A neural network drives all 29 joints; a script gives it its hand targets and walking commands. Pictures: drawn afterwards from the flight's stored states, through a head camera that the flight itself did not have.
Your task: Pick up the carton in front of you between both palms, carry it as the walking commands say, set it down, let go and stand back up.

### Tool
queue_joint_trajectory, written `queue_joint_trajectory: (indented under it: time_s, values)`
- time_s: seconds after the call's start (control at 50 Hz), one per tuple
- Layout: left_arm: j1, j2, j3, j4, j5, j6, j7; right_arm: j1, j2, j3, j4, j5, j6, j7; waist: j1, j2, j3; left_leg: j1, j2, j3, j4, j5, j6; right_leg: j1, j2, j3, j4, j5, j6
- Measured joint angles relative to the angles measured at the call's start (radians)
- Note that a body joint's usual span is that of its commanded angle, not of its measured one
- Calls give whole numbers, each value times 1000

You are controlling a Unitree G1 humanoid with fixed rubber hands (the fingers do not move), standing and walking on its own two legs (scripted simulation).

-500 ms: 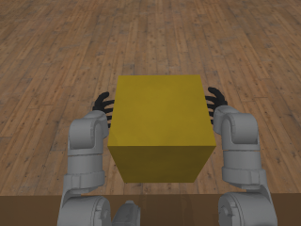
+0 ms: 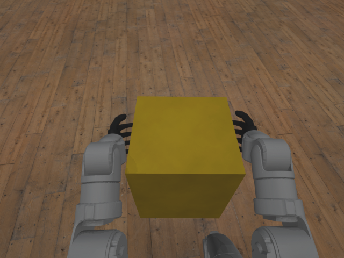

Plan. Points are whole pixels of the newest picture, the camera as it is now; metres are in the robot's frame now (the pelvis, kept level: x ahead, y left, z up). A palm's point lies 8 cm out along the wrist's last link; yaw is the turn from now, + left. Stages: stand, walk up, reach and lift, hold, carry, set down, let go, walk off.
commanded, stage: carry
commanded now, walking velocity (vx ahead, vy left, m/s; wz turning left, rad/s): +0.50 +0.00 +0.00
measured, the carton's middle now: (180, 161) +0.34 -0.02 +0.01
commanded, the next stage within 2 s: none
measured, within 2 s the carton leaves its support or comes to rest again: neither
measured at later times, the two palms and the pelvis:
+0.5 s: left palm (124, 67) +0.63 +0.13 +0.09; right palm (219, 58) +0.66 -0.17 +0.09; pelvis +0.31 -0.05 +0.00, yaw +3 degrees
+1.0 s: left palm (121, 37) +0.84 +0.16 +0.07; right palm (201, 32) +0.83 -0.14 +0.08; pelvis +0.57 +0.01 +0.00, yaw +0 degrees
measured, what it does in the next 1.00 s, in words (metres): walks ahead: right foot, then left foot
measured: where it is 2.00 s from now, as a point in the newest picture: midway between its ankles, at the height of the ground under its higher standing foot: (171, 183)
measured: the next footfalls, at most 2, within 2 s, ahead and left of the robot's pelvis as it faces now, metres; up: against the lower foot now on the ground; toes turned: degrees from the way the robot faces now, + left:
right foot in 0.26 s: +0.36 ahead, -0.10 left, -0.01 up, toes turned -4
left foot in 0.78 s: +0.66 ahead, +0.09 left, -0.01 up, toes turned -5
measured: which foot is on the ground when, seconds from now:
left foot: down 0.00-0.26, up 0.28-0.76, down 0.78-1.00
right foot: up 0.00-0.24, down 0.26-0.80, up 0.82-1.00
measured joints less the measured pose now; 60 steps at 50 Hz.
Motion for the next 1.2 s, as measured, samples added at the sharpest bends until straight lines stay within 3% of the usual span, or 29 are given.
queue_joint_trajectory:
  time_s: [0.12,0.24,0.26,0.3,0.34,0.4,0.5,0.58,0.7,0.76,0.78,0.84,0.88,0.98,1.08,1.2]
  values:
    - [14,-1,2,-88,-6,3,4,-10,4,5,-58,8,-2,-2,-1,-4,-16,149,5,-30,-72,-77,-25,-39,1,-33,-199,153,-1]
    - [-22,13,8,-84,-13,39,6,-53,-8,6,-46,8,33,-2,0,-5,-60,296,11,-44,-57,-213,-58,124,65,-130,-578,333,-46]
    - [-34,12,6,-64,-12,45,7,-57,-15,4,-38,9,42,-1,3,-7,-66,298,14,-34,12,-244,-68,182,73,-148,-634,345,-57]
    - [-58,3,4,-21,-1,43,7,-74,-38,0,-7,18,52,3,28,21,-61,208,37,-38,291,-278,-102,208,92,-162,-588,204,-103]
    - [-67,0,2,11,6,48,7,-78,-46,-4,17,20,62,6,52,20,-42,63,22,-75,595,-273,-113,223,91,-160,-553,161,-105]
    - [-26,-2,9,-9,-4,61,7,-56,-21,-4,7,0,78,6,69,8,-18,-112,46,-83,716,-190,-115,295,93,-152,-609,147,-102]
    - [77,-40,32,-116,-7,48,4,39,43,-9,-105,-38,74,9,84,-8,-10,-277,117,-70,516,-100,-152,433,86,-134,-748,137,-94]
    - [185,-85,41,-238,-8,29,-25,159,98,-1,-239,-60,56,17,80,-10,-25,-326,137,-48,340,-5,-168,543,72,-115,-829,107,-76]
    - [333,-110,-26,-392,14,22,-54,327,119,50,-420,-66,54,31,60,-1,-64,-283,112,16,102,148,-162,703,58,-106,-861,-3,-35]
    - [373,-102,-56,-421,22,41,-58,363,111,72,-446,-64,73,33,62,1,-77,-175,81,79,-63,269,-152,743,48,-112,-752,-111,-7]
    - [383,-99,-57,-428,23,48,-59,368,110,80,-444,-65,78,34,63,0,-82,-133,76,95,-91,280,-117,732,40,-119,-665,-152,6]
    - [381,-94,-38,-414,26,68,-59,353,113,90,-396,-73,80,36,54,-42,-65,-113,62,114,-34,113,-53,560,23,-60,-275,-209,41]
    - [391,-100,-39,-408,33,75,-57,360,112,86,-383,-71,84,39,54,-43,-52,-80,70,111,-59,119,-44,463,38,-40,-179,-232,41]
    - [406,-96,-73,-403,41,66,-54,391,107,80,-394,-67,72,49,46,-34,-55,-2,78,98,-125,100,-59,387,19,-63,-452,-156,41]
    - [423,-95,-91,-412,47,68,-53,415,104,84,-402,-66,68,55,45,-39,-106,45,72,91,-68,18,-77,432,-22,-109,-640,125,44]
    - [410,-95,-85,-369,48,84,-53,403,104,74,-376,-80,97,58,54,1,-168,62,93,75,-16,-55,-101,469,-8,-128,-615,33,27]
